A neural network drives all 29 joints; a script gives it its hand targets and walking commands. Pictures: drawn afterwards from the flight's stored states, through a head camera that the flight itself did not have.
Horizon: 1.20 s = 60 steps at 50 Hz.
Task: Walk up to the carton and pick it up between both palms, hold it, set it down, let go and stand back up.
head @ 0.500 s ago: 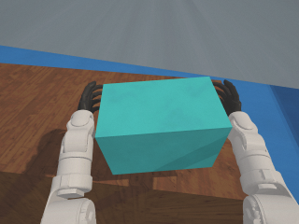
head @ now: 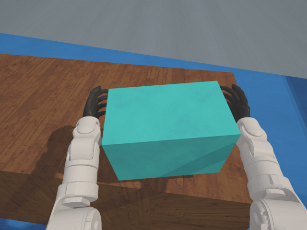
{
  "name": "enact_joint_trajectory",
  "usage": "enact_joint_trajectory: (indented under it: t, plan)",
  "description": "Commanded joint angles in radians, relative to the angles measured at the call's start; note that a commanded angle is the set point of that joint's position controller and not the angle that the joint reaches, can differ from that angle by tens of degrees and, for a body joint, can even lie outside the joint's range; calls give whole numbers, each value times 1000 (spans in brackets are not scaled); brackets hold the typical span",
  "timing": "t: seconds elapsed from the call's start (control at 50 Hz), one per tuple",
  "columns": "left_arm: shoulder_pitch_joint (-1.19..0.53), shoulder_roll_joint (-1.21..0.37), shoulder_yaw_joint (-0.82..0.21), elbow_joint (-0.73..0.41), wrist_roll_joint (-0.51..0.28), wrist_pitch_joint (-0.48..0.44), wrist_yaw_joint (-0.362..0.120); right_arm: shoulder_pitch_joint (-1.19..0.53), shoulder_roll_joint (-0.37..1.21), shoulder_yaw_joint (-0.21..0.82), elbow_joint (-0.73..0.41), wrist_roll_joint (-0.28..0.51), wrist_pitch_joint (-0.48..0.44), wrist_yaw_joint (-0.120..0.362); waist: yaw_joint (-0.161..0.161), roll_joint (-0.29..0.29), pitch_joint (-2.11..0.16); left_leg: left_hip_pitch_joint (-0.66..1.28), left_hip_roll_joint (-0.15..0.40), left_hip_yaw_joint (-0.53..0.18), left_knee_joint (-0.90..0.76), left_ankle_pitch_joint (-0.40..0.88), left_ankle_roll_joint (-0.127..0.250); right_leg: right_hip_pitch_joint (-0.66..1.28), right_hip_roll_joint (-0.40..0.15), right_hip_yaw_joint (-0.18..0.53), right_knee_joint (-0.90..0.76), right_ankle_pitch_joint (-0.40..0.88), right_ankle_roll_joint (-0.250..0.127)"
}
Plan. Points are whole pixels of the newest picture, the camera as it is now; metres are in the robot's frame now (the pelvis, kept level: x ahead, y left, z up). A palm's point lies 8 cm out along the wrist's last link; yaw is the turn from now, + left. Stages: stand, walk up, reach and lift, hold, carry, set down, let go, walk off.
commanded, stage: set down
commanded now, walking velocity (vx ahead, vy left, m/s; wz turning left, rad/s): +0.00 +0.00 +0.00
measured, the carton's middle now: (166, 132) +0.37 +0.00 +0.07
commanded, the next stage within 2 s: none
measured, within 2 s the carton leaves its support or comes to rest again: rests again in 1.64 s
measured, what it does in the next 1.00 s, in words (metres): stands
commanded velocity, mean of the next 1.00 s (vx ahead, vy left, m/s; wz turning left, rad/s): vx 0.00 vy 0.00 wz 0.00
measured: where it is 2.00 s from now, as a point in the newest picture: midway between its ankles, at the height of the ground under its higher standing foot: outside the picture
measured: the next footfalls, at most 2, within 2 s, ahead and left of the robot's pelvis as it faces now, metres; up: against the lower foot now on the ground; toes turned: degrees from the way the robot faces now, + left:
none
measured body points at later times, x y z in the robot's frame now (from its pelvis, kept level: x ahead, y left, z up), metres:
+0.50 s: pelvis +0.00 +0.00 +0.00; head +0.01 +0.01 +0.45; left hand +0.39 +0.20 +0.10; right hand +0.41 -0.19 +0.11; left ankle +0.02 +0.14 -0.74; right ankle +0.01 -0.12 -0.74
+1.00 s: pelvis +0.01 +0.00 +0.00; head +0.03 +0.01 +0.45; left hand +0.39 +0.20 +0.07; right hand +0.42 -0.19 +0.09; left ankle +0.02 +0.14 -0.74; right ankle +0.01 -0.12 -0.74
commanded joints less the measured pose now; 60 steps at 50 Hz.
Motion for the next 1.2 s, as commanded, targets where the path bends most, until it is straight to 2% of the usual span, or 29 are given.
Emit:
enact_joint_trajectory:
  t: [0.0, 0.08, 0.14, 0.18, 0.2, 0.26, 0.28, 0.34, 0.4, 0.44, 0.46, 0.5, 0.58, 0.64, 0.68, 0.74, 0.76, 0.78, 0.82, 0.92, 1.0, 1.04, 1.12, 1.16, 1.18]
  plan:
    - [-403, -443, -323, -65, -41, -87, -108, -546, 303, 233, -164, -142, -74, 141, 38, 4, -432, 178, -46, 49, -101, 315, -18, 93, 78, -34, -130, 261, -16]
    - [-408, -430, -315, -19, -38, -112, -105, -535, 296, 208, -111, -168, -87, 144, 31, 1, -419, 158, -46, 54, -104, 296, -20, 84, 73, -34, -130, 254, -14]
    - [-403, -422, -282, 19, -25, -121, -105, -535, 288, 195, -76, -176, -89, 149, 47, 4, -386, 151, -44, 59, -114, 274, -14, 71, 70, -36, -138, 224, -14]
    - [-407, -432, -288, 18, -25, -134, -102, -530, 290, 184, -75, -185, -97, 151, 34, 5, -406, 159, -43, 56, -111, 277, -19, 65, 70, -38, -135, 227, -15]
    - [-405, -426, -270, 33, -18, -135, -100, -550, 287, 182, -77, -184, -100, 152, 49, -3, -389, 139, -44, 60, -117, 263, -14, 71, 69, -34, -138, 224, -14]
    - [-437, -430, -283, 35, -23, -162, -95, -549, 292, 168, -54, -199, -116, 156, 36, 6, -415, 142, -41, 61, -107, 268, -19, 51, 68, -36, -129, 226, -13]
    - [-438, -443, -290, 26, -27, -173, -90, -549, 296, 170, -55, -201, -126, 159, 38, 8, -428, 154, -39, 59, -101, 295, -23, 37, 74, -42, -126, 235, -16]
    - [-444, -426, -266, 78, -22, -190, -87, -561, 294, 158, -33, -211, -137, 161, 51, 3, -416, 129, -42, 67, -109, 260, -19, 42, 67, -38, -129, 221, -14]
    - [-433, -432, -265, 91, -11, -206, -83, -533, 296, 146, -3, -220, -143, 164, 43, 13, -408, 135, -41, 66, -105, 263, -21, 30, 66, -39, -133, 222, -14]
    - [-436, -439, -268, 88, -15, -223, -80, -535, 298, 152, -18, -226, -157, 161, 44, 7, -427, 131, -41, 67, -100, 274, -24, 38, 68, -40, -122, 250, -10]
    - [-431, -436, -267, 93, -17, -229, -79, -541, 300, 156, -22, -220, -164, 161, 54, 6, -438, 128, -42, 69, -98, 277, -24, 44, 66, -38, -120, 258, -8]
    - [-436, -442, -270, 100, -12, -240, -74, -550, 297, 151, -22, -227, -172, 164, 48, 9, -447, 128, -39, 65, -98, 275, -26, 38, 70, -42, -121, 256, -11]
    - [-415, -427, -242, 138, 2, -256, -74, -518, 295, 148, 18, -234, -174, 162, 59, 5, -415, 111, -42, 72, -105, 248, -20, 35, 63, -36, -124, 230, -10]
    - [-439, -433, -259, 140, -12, -274, -70, -527, 294, 141, 16, -240, -186, 160, 44, -2, -441, 117, -40, 68, -97, 257, -23, 27, 66, -39, -120, 243, -10]
    - [-433, -440, -269, 129, -14, -294, -64, -517, 295, 149, 12, -236, -203, 161, 49, 15, -479, 128, -40, 68, -85, 288, -30, 21, 68, -45, -111, 265, -10]
    - [-402, -431, -262, 150, -4, -310, -61, -492, 289, 156, 31, -236, -211, 155, 51, 10, -479, 132, -38, 71, -77, 312, -34, 33, 67, -40, -114, 290, -9]
    - [-383, -439, -268, 157, -5, -312, -61, -478, 290, 151, 42, -239, -213, 154, 41, 9, -475, 137, -38, 70, -76, 319, -33, 24, 67, -45, -114, 296, -8]
    - [-392, -437, -263, 157, -5, -318, -60, -487, 292, 161, 38, -234, -219, 153, 53, 16, -483, 137, -37, 71, -75, 326, -33, 26, 65, -41, -113, 304, -9]
    - [-393, -434, -267, 159, -7, -331, -58, -486, 287, 158, 40, -241, -229, 149, 47, 0, -491, 125, -37, 70, -74, 329, -31, 35, 68, -45, -110, 312, -8]
    - [-359, -432, -266, 172, 0, -361, -56, -458, 294, 180, 52, -232, -246, 143, 47, 9, -510, 126, -37, 70, -60, 366, -32, 34, 64, -39, -105, 356, -8]
    - [-369, -417, -253, 188, -2, -383, -56, -460, 292, 176, 51, -239, -257, 138, 55, 0, -518, 106, -38, 73, -62, 351, -31, 46, 62, -38, -101, 351, -3]
    - [-358, -416, -252, 204, 2, -389, -57, -443, 279, 165, 78, -242, -258, 136, 39, 3, -502, 114, -39, 73, -61, 351, -34, 31, 63, -40, -102, 347, -2]
    - [-327, -402, -227, 247, 10, -402, -60, -440, 280, 169, 76, -244, -265, 135, 60, -9, -476, 99, -40, 75, -67, 332, -27, 30, 61, -35, -108, 333, -3]
    - [-344, -397, -218, 260, 7, -411, -66, -437, 289, 163, 85, -254, -264, 133, 46, -27, -471, 65, -43, 78, -71, 304, -19, 47, 55, -30, -105, 337, 3]
    - [-335, -395, -218, 255, 7, -417, -65, -442, 284, 165, 72, -252, -267, 132, 54, -25, -479, 69, -42, 75, -73, 306, -20, 53, 54, -32, -102, 342, 6]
